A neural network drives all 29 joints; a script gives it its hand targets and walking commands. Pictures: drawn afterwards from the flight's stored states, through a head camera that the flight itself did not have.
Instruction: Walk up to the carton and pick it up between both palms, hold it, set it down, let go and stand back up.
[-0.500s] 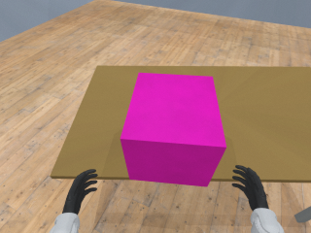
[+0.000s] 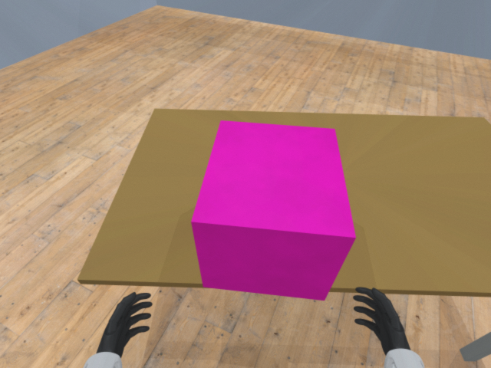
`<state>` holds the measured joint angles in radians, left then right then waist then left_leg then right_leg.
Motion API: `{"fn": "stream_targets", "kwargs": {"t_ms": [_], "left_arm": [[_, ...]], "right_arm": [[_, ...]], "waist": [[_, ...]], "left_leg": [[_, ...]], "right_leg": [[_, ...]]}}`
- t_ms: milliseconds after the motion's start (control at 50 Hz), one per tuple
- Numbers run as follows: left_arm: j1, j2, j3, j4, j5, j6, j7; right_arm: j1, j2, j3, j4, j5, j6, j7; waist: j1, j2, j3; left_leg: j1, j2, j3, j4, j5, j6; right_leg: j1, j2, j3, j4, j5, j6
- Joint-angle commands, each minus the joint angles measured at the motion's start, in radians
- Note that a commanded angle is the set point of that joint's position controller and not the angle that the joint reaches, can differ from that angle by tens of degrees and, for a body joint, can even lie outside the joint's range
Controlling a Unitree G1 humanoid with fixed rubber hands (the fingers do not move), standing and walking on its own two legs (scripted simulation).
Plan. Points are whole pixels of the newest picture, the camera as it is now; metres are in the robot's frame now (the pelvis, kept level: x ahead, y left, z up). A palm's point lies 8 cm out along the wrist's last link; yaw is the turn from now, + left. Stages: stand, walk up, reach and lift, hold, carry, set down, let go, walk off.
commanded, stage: set down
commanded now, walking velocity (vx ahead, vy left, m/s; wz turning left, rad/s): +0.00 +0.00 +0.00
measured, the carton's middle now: (270, 206) +0.45 -0.05 -0.02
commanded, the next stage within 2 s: let go in 0.68 s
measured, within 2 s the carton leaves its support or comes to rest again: neither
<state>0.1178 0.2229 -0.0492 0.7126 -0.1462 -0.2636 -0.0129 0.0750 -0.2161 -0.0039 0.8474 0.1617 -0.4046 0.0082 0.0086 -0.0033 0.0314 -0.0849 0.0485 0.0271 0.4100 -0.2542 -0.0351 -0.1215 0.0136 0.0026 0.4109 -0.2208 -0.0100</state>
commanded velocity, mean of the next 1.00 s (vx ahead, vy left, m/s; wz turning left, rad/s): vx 0.00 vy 0.00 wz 0.00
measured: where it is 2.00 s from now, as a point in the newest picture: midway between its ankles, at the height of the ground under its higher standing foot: outside the picture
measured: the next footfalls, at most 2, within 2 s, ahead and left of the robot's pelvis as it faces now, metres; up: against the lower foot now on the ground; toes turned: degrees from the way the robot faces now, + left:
none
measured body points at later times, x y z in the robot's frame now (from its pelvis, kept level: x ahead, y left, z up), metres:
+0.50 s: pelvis +0.01 +0.01 +0.00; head +0.00 +0.01 +0.45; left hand +0.17 +0.23 -0.08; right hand +0.17 -0.22 -0.08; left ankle -0.02 +0.14 -0.74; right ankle +0.01 -0.11 -0.74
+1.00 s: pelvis +0.01 +0.01 +0.00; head +0.01 +0.01 +0.45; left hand +0.18 +0.23 -0.08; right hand +0.17 -0.23 -0.08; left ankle -0.02 +0.14 -0.74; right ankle +0.01 -0.11 -0.74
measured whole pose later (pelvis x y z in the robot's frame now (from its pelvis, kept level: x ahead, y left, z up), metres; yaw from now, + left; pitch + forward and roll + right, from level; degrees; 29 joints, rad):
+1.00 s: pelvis +0.01 +0.01 +0.00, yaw -1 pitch -6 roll -1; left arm 0.19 0.18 0.01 0.51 0.02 0.13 0.00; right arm 0.16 -0.20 -0.04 0.76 -0.02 -0.23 0.01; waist 0.01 0.00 0.09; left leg -0.02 0.05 0.04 0.37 -0.25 -0.03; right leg -0.05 0.02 0.01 0.35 -0.20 0.00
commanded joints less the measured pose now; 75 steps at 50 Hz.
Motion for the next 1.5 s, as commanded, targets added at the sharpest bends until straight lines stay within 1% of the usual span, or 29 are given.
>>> {"fn": "stream_targets", "kwargs": {"t_ms": [0,40,100,120,140,220,360,380,440,500,600,640,740,780,840,900,1020,1060,1080,1120,1140,1160,1180,1200,1220,1260,1320,1380,1480], "left_arm": [[-0.079,0.085,0.029,-0.130,0.019,0.037,0.000],[-0.067,0.085,0.030,-0.156,0.037,0.064,0.001],[-0.052,0.080,0.039,-0.185,0.053,0.103,0.006],[-0.043,0.083,0.045,-0.194,0.057,0.113,0.007],[-0.034,0.079,0.047,-0.191,0.071,0.131,0.008],[0.000,0.076,0.058,-0.235,0.091,0.181,0.006],[0.014,0.053,0.052,-0.263,0.120,0.271,0.017],[0.019,0.055,0.058,-0.262,0.123,0.284,0.015],[0.030,0.067,0.077,-0.274,0.140,0.304,0.014],[0.030,0.063,0.081,-0.262,0.139,0.326,0.010],[0.006,0.060,0.077,-0.298,0.147,0.360,0.022],[0.010,0.064,0.079,-0.312,0.148,0.357,0.027],[0.029,0.049,0.076,-0.289,0.153,0.367,0.007],[0.024,0.047,0.078,-0.292,0.153,0.366,0.011],[0.020,0.047,0.081,-0.284,0.160,0.375,0.005],[0.012,0.056,0.091,-0.307,0.166,0.371,0.011],[0.015,0.044,0.079,-0.306,0.162,0.374,0.012],[0.017,0.047,0.078,-0.318,0.156,0.370,0.012],[0.012,0.054,0.081,-0.317,0.157,0.367,0.016],[0.010,0.051,0.076,-0.309,0.152,0.361,0.014],[-0.011,0.036,0.081,-0.369,0.132,0.364,0.017],[0.000,0.042,0.069,-0.354,0.133,0.374,0.021],[0.002,0.042,0.069,-0.350,0.130,0.380,0.022],[0.150,0.141,0.124,-0.195,0.174,0.285,0.036],[0.178,0.149,0.126,-0.180,0.169,0.264,0.031],[0.128,0.139,0.120,-0.193,0.175,0.231,0.029],[0.111,0.114,0.108,-0.176,0.172,0.219,0.023],[0.121,0.125,0.106,-0.154,0.168,0.220,0.018],[0.147,0.153,0.102,-0.125,0.168,0.219,0.018]], "right_arm": [[-0.090,-0.088,-0.043,-0.115,-0.040,0.011,-0.010],[-0.073,-0.080,-0.043,-0.116,-0.049,0.028,-0.011],[-0.057,-0.066,-0.046,-0.141,-0.065,0.048,-0.011],[-0.043,-0.061,-0.046,-0.149,-0.074,0.054,-0.012],[-0.040,-0.062,-0.053,-0.138,-0.082,0.061,-0.012],[-0.015,-0.057,-0.056,-0.156,-0.100,0.076,-0.017],[0.008,-0.052,-0.073,-0.155,-0.145,0.128,-0.005],[0.011,-0.055,-0.069,-0.170,-0.152,0.135,-0.003],[0.022,-0.054,-0.061,-0.183,-0.154,0.144,-0.001],[0.024,-0.060,-0.058,-0.184,-0.166,0.155,0.001],[0.014,-0.064,-0.076,-0.178,-0.189,0.166,0.006],[0.021,-0.065,-0.074,-0.185,-0.184,0.155,0.008],[0.031,-0.072,-0.062,-0.162,-0.180,0.149,0.002],[0.028,-0.079,-0.065,-0.160,-0.179,0.146,0.004],[0.026,-0.077,-0.064,-0.155,-0.184,0.153,-0.001],[0.026,-0.079,-0.067,-0.182,-0.182,0.147,0.000],[0.043,-0.079,-0.068,-0.186,-0.178,0.156,0.002],[0.046,-0.079,-0.074,-0.199,-0.181,0.154,0.001],[0.038,-0.082,-0.078,-0.198,-0.180,0.151,0.003],[0.037,-0.081,-0.079,-0.208,-0.185,0.151,0.003],[0.036,-0.102,-0.090,-0.269,-0.183,0.144,0.001],[0.045,-0.095,-0.087,-0.267,-0.181,0.146,0.001],[0.046,-0.089,-0.087,-0.264,-0.183,0.152,0.001],[0.125,-0.160,-0.080,-0.179,-0.173,0.264,-0.027],[0.146,-0.153,-0.078,-0.206,-0.171,0.305,-0.030],[0.158,-0.162,-0.075,-0.220,-0.168,0.330,-0.029],[0.161,-0.155,-0.067,-0.214,-0.166,0.344,-0.023],[0.156,-0.159,-0.061,-0.219,-0.172,0.352,-0.015],[0.180,-0.181,-0.055,-0.215,-0.172,0.353,-0.009]], "waist": [[0.006,-0.009,-0.035],[0.001,0.002,-0.041],[0.007,0.008,-0.044],[0.010,-0.001,-0.046],[0.010,0.013,-0.026],[0.011,0.017,-0.028],[0.004,0.043,0.015],[0.009,0.028,0.028],[0.017,0.026,-0.001],[0.013,-0.001,-0.009],[0.005,0.025,-0.012],[0.013,0.021,-0.035],[-0.003,-0.001,-0.025],[0.003,0.007,-0.031],[0.002,-0.005,0.008],[0.015,0.003,-0.017],[0.005,0.015,-0.016],[0.006,-0.004,-0.026],[0.012,0.008,-0.030],[0.006,-0.009,-0.032],[0.046,-0.019,-0.045],[0.026,-0.015,-0.036],[0.033,-0.015,-0.036],[0.036,0.020,-0.088],[0.015,0.009,-0.081],[0.000,-0.003,-0.139],[-0.008,-0.006,-0.084],[-0.007,0.006,-0.013],[-0.005,0.006,-0.002]], "left_leg": [[0.039,-0.050,0.037,-0.061,0.216,-0.010],[0.054,-0.049,0.040,-0.063,0.239,-0.015],[0.053,-0.049,0.043,-0.072,0.230,-0.013],[0.057,-0.050,0.048,-0.072,0.243,-0.012],[0.059,-0.048,0.048,-0.075,0.255,-0.016],[0.078,-0.048,0.054,-0.072,0.300,-0.022],[0.072,-0.038,0.054,-0.092,0.246,-0.020],[0.077,-0.040,0.057,-0.090,0.259,-0.017],[0.100,-0.044,0.062,-0.075,0.319,-0.021],[0.108,-0.045,0.061,-0.075,0.308,-0.015],[0.097,-0.043,0.063,-0.073,0.285,-0.020],[0.099,-0.042,0.065,-0.066,0.302,-0.017],[0.111,-0.051,0.062,-0.057,0.332,-0.016],[0.107,-0.050,0.061,-0.059,0.325,-0.020],[0.092,-0.054,0.066,-0.057,0.315,-0.015],[0.089,-0.052,0.067,-0.057,0.313,-0.014],[0.086,-0.052,0.066,-0.054,0.293,-0.016],[0.074,-0.051,0.066,-0.054,0.287,-0.016],[0.069,-0.049,0.065,-0.052,0.291,-0.019],[0.071,-0.053,0.067,-0.050,0.278,-0.016],[-0.013,-0.079,0.073,-0.029,0.225,-0.014],[-0.016,-0.072,0.073,-0.045,0.178,-0.010],[-0.028,-0.070,0.072,-0.043,0.174,-0.009],[-0.102,0.033,-0.035,0.027,0.315,0.034],[-0.073,0.042,-0.045,0.012,0.241,0.039],[-0.015,0.066,-0.063,0.035,0.347,0.052],[-0.060,0.056,-0.065,0.014,0.247,0.046],[-0.104,0.051,-0.072,-0.004,0.186,0.047],[-0.135,0.048,-0.086,-0.028,0.108,0.052]], "right_leg": [[-0.023,0.013,-0.003,-0.123,0.080,-0.015],[-0.005,0.014,-0.005,-0.127,0.095,-0.014],[0.006,0.011,-0.004,-0.135,0.081,-0.016],[0.011,0.013,-0.004,-0.136,0.093,-0.015],[0.013,0.016,-0.009,-0.138,0.097,-0.018],[0.037,0.019,-0.017,-0.141,0.140,-0.015],[0.015,0.021,-0.031,-0.152,0.070,-0.025],[0.018,0.020,-0.029,-0.157,0.082,-0.023],[0.021,0.023,-0.032,-0.156,0.132,-0.016],[0.019,0.022,-0.033,-0.157,0.136,-0.008],[0.016,0.025,-0.040,-0.144,0.118,-0.006],[0.020,0.022,-0.035,-0.136,0.149,-0.004],[0.042,0.020,-0.031,-0.134,0.231,0.009],[0.034,0.024,-0.033,-0.133,0.207,0.005],[0.030,0.022,-0.032,-0.134,0.208,0.008],[0.033,0.022,-0.030,-0.129,0.191,0.006],[0.023,0.019,-0.026,-0.122,0.180,0.003],[0.029,0.021,-0.029,-0.119,0.179,0.006],[0.028,0.022,-0.030,-0.112,0.178,0.003],[0.030,0.017,-0.022,-0.118,0.185,0.009],[0.052,0.009,-0.017,-0.081,0.172,0.008],[0.049,0.010,-0.015,-0.077,0.160,0.003],[0.050,0.010,-0.018,-0.074,0.144,0.000],[-0.008,-0.075,0.047,-0.005,0.310,-0.001],[-0.018,-0.089,0.060,-0.018,0.271,0.006],[0.001,-0.107,0.073,0.009,0.361,0.002],[-0.030,-0.100,0.070,-0.011,0.285,0.007],[-0.064,-0.099,0.071,-0.024,0.234,0.007],[-0.060,-0.101,0.076,-0.031,0.155,0.006]]}}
